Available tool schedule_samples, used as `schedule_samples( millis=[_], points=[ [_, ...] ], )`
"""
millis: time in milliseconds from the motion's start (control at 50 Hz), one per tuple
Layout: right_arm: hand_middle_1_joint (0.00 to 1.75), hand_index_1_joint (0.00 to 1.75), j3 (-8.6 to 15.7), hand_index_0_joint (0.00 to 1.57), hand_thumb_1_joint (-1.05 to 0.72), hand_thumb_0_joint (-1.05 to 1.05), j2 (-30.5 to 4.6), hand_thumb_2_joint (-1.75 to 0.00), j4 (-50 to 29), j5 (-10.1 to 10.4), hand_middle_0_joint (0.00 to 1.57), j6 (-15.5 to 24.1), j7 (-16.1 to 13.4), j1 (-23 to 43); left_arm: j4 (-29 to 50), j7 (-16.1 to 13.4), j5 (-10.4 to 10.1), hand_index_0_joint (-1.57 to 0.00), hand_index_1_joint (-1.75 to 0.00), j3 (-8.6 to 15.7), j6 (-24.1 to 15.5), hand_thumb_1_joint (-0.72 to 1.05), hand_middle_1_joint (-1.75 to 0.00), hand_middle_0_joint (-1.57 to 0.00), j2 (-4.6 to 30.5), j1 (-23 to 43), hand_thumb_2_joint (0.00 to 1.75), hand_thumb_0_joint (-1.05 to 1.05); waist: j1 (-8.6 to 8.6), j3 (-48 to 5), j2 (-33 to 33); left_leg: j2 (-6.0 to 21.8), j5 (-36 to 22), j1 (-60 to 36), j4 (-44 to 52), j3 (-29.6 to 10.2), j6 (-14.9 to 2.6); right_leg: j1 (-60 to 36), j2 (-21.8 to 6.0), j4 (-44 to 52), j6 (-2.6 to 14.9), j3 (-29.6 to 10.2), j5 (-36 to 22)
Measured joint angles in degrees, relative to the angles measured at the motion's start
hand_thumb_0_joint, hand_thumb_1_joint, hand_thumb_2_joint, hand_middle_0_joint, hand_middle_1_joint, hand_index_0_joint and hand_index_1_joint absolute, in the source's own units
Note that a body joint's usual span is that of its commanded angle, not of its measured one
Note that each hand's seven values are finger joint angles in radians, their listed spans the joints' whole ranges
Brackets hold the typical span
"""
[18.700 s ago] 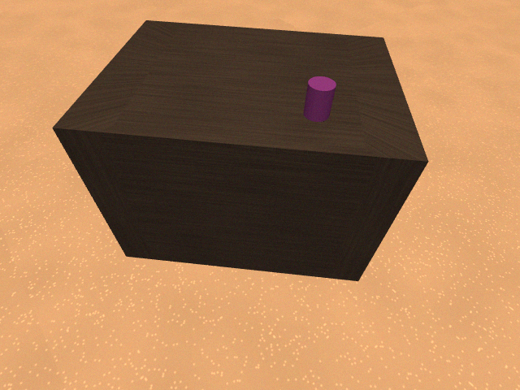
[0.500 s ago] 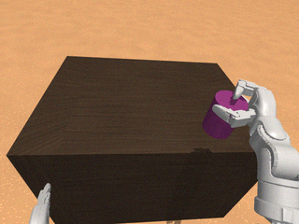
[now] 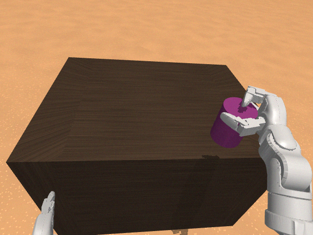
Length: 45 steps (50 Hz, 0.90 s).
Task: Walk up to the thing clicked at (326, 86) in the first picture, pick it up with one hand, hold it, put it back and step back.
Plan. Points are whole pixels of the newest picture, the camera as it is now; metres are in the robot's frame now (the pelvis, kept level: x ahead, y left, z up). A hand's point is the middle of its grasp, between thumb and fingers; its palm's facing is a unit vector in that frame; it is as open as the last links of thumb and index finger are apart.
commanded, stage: hold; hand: right
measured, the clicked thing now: (232, 123) +0.33 -0.18 +0.17
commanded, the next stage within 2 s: crouch in 0.58 s
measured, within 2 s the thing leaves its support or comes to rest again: neither
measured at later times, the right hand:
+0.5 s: hand (240, 110) +0.33 -0.19 +0.22, palm faces +0.22 +0.97 -0.02, open 6.9 cm
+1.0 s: hand (233, 112) +0.36 -0.19 +0.18, palm faces +0.22 +0.98 +0.01, open 6.6 cm
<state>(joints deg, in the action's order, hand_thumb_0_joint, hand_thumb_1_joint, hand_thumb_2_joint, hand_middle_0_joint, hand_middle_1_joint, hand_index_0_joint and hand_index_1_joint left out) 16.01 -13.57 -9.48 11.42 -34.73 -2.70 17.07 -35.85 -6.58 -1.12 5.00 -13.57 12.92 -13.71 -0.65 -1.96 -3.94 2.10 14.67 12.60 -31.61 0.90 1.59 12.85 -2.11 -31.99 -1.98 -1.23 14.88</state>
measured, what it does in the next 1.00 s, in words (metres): stands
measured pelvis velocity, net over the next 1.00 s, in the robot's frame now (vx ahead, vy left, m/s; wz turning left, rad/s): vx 0.00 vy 0.00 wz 0.00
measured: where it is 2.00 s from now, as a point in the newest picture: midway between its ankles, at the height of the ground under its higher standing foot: outside the picture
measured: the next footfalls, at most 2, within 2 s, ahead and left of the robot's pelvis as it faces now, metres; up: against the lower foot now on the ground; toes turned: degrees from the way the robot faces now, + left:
none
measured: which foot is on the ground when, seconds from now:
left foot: down 0.00-1.00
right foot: down 0.00-1.00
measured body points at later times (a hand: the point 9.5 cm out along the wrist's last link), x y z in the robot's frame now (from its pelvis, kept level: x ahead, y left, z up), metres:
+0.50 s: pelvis +0.00 +0.00 +0.00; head -0.04 +0.03 +0.45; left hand +0.17 +0.26 -0.06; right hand +0.31 -0.24 +0.22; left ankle +0.03 +0.14 -0.73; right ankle +0.03 -0.14 -0.73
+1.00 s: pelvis +0.00 +0.00 +0.00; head -0.03 +0.02 +0.45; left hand +0.17 +0.25 -0.06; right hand +0.34 -0.24 +0.19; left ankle +0.03 +0.14 -0.73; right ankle +0.03 -0.14 -0.73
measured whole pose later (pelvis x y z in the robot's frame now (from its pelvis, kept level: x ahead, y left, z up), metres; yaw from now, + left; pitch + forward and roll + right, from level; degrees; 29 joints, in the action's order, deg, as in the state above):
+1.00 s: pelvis +0.00 +0.00 +0.00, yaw +0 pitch -3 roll +0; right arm 16.8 -14.3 6.8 10.3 -30.0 -2.2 23.2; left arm -36.0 -6.0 -0.6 3.9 -14.4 11.5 -13.1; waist 0.6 -1.4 -2.9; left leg 2.2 14.3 14.3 -31.9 0.5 1.9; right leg 14.5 -2.0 -32.6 -1.7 -0.9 14.8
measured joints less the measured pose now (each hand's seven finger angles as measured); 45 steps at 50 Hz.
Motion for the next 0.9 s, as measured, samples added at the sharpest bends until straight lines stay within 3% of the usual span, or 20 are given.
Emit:
schedule_samples(
  millis=[420, 760, 900],
  points=[
    [1.09, 1.43, 1.07, 1.30, 0.43, -0.06, -0.27, -1.06, 2.54, 0.10, 0.58, -0.78, -0.19, 1.96, 0.52, 0.31, 0.08, -0.06, -0.05, 0.47, 1.33, -0.53, -0.05, -0.05, -0.01, -0.07, 0.05, -0.01, 0.26, -0.28, -0.09, -0.12, -0.05, 0.17, 0.01, -0.31, -0.09, -0.15, -0.12, 0.37, -0.08, 0.32, -0.13],
    [1.09, 1.44, -0.53, 1.31, 0.43, -0.06, -0.25, -1.06, 1.17, -0.37, 0.58, 0.70, -0.68, -0.27, 0.77, 0.01, 0.12, -0.06, -0.05, -0.05, 0.14, -0.53, -0.05, -0.05, -0.33, 0.10, 0.05, -0.01, 0.31, -0.17, 0.51, 0.00, -0.17, -0.03, 0.26, -0.32, 0.18, 0.02, 0.00, -0.14, 0.15, 0.33, 0.17],
    [1.09, 1.48, -0.10, 1.35, 0.43, -0.06, -0.53, -1.06, 7.47, -0.46, 0.58, 1.72, 0.02, 3.32, -0.41, 0.31, 0.38, -0.06, -0.05, -0.95, 0.09, -0.53, -0.05, -0.05, -1.32, 0.10, 0.05, -0.01, 0.55, 0.11, 0.42, 0.03, -0.26, 0.24, 0.22, -0.18, 0.26, 0.45, 0.03, -0.38, 0.23, 0.17, 0.12]
  ],
)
